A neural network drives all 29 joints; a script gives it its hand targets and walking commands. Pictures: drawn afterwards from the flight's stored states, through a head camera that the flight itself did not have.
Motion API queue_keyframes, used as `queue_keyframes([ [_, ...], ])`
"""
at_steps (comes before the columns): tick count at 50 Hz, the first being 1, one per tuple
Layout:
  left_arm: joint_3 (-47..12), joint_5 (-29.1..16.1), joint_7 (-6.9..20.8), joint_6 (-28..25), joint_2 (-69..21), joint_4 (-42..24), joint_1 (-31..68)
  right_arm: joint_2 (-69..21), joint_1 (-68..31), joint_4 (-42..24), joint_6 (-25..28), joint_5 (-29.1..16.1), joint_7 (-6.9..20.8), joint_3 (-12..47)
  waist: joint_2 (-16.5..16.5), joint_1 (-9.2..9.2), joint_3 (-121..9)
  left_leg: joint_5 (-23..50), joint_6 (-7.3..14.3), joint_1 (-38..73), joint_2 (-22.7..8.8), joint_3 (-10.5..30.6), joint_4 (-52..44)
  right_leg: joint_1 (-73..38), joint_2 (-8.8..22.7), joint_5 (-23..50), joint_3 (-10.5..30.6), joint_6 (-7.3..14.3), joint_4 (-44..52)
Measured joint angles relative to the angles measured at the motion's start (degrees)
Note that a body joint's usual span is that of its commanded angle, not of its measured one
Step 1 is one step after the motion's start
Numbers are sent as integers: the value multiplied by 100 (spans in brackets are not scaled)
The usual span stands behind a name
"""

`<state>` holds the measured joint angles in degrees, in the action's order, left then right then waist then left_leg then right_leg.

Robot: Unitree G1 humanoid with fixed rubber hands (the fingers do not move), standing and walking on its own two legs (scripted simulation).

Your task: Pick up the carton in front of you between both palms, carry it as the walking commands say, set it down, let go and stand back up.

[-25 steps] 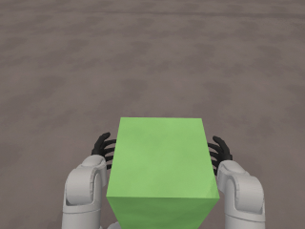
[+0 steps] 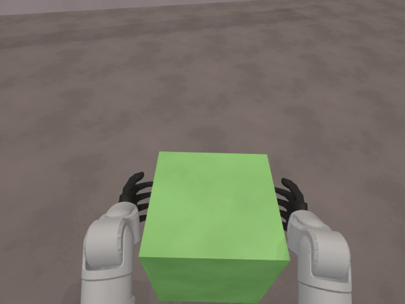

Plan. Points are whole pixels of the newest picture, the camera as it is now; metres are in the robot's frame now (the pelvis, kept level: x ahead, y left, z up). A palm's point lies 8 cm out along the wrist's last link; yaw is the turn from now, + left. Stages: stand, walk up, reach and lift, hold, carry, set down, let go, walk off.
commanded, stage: carry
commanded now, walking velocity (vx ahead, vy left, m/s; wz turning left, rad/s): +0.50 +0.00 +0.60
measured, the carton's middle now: (210, 230) +0.27 +0.00 +0.01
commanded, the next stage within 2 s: none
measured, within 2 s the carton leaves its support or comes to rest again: neither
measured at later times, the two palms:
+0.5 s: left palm (143, 117) +0.54 +0.17 +0.09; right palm (252, 109) +0.60 -0.12 +0.08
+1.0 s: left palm (118, 66) +0.82 +0.30 +0.08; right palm (201, 53) +0.93 +0.02 +0.09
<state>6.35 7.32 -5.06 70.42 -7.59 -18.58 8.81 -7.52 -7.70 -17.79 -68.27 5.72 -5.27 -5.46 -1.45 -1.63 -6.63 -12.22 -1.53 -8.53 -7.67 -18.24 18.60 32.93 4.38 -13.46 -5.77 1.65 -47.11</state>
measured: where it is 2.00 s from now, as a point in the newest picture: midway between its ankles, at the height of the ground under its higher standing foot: (161, 151)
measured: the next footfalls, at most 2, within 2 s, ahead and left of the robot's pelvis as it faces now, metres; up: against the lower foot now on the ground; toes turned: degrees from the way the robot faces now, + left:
right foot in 0.16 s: +0.26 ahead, -0.14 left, +0.00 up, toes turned -10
left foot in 0.64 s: +0.56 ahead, +0.11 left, +0.00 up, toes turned +23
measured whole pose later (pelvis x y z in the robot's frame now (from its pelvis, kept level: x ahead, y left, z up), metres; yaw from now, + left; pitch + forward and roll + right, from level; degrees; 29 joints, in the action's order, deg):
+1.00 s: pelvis +0.62 +0.06 +0.00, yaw +20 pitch +4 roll -1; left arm 6.2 6.3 -5.3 68.8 -7.5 -21.9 8.1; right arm -7.7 -8.9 -20.9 -68.2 5.9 -5.0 -5.4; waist -0.4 1.0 -3.8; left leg -13.8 4.6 -2.9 2.6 -3.8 12.5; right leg 34.8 7.0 -6.7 -5.5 -3.5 -37.5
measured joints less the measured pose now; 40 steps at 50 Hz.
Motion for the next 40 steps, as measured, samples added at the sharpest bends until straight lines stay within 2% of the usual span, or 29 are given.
queue_keyframes([
  [5, -39, 12, 2, 31, -2, -188, 9, -4, -49, -179, -54, -34, -3, -27, 90, -111, -51, -486, -308, 691, -146, -133, -103, -208, -14, 438, -279, 26, 1329],
  [8, -51, 24, 7, 44, -10, -115, 78, -7, -98, -185, -118, -16, 3, -92, 156, -169, -79, -1051, -524, 872, -313, 18, 417, -750, -109, 521, -610, 79, 2008],
  [9, -79, 33, 10, -5, -19, 2, 130, 12, -122, -157, -116, -14, 10, -148, 239, -155, -64, -1305, -504, 727, -471, 152, 967, -831, -144, 877, -699, 149, 1962],
  [10, -124, 58, 13, -82, -28, 180, 171, 54, -140, -74, -104, -25, 17, -206, 320, -98, -24, -1447, -439, 414, -537, 462, 1796, -826, -158, 759, -774, 196, 1706],
  [12, -180, 94, 12, -128, -31, 421, 181, 103, -133, 78, -126, -37, 26, -257, 321, -33, 98, -1584, -212, -423, -276, 1085, 3519, -1013, -89, 278, -852, 210, 1601],
  [13, -180, 86, 10, -126, -25, 452, 143, 85, -119, 112, -142, -24, 25, -262, 306, -3, 166, -1551, -86, -809, -133, 1223, 4099, -1168, -54, 158, -890, 191, 1720],
  [15, -133, 34, 9, -139, -11, 379, 29, -13, -79, 98, -132, 26, 17, -247, 292, 74, 285, -1237, 100, -1430, 49, 1290, 4519, -1515, -8, 176, -966, 63, 2093],
  [18, -65, -65, 9, -230, 3, 162, -94, -1, -25, -44, -51, 67, 9, -59, 268, 227, 404, -678, 240, -2078, 180, 1234, 4186, -2031, 28, 126, -1081, 50, 2597],
  [22, -24, -177, 4, -320, 12, -143, -184, 3, 10, -323, 2, 114, 5, 97, 232, 336, 393, -10, 276, -2589, 262, 1103, 3287, -2688, 70, -101, -1270, -67, 3014],
  [25, -32, -218, 0, -290, 12, -341, -176, 3, 14, -548, -43, 123, 2, 130, 213, 336, 331, 528, 338, -2651, 322, 933, 2392, -3198, 94, -413, -1436, -220, 3139],
  [28, -53, -201, 0, -190, 8, -432, -116, 1, -7, -666, -128, 109, -1, 98, 170, 284, 250, 875, 491, -2471, 463, 684, 1663, -3725, 159, -839, -1602, -439, 3103],
  [31, -32, -144, 2, -70, 2, -416, -65, -8, -113, -570, -223, 83, 0, 42, 107, 205, 195, 878, 646, -1957, 746, 413, 1216, -4026, 426, -1441, -1697, -682, 2314],
  [32, -5, -124, 4, -32, 14, -382, -47, -16, -165, -471, -240, 81, 2, 37, 70, 140, 177, 638, 775, -1734, 860, 374, 1141, -3929, 615, -1383, -1657, -716, 1605],
  [33, 56, -111, 8, -13, 7, -283, 20, -23, -228, -331, -218, 93, 4, 22, -25, 33, 178, 356, 896, -1732, 972, 371, 1387, -3599, 812, -1136, -1371, -689, 590],
  [35, 139, -51, 23, -1, -17, -51, 121, -37, -319, -51, -181, 95, 7, -49, -32, -93, 260, 85, 983, -1642, 1067, 493, 1569, -2587, 606, -1306, -308, -727, -1552],
  [36, 144, -22, 29, 15, -15, 25, 125, -40, -324, 50, -175, 89, 8, -68, -17, -117, 321, 93, 964, -1498, 1100, 565, 1445, -2124, 459, -1303, 30, -680, -2241],
  [38, 106, 18, 33, 36, -9, 109, 99, -35, -270, 136, -170, 67, 6, -86, 29, -127, 417, 114, 933, -1181, 1143, 736, 1063, -1357, 318, -1105, 321, -561, -2603],
  [40, 71, 29, 36, 16, -8, 130, 79, -25, -209, 125, -141, 50, 3, -83, 57, -85, 470, 151, 880, -888, 1155, 898, 682, -780, 328, -814, 388, -486, -2163],
])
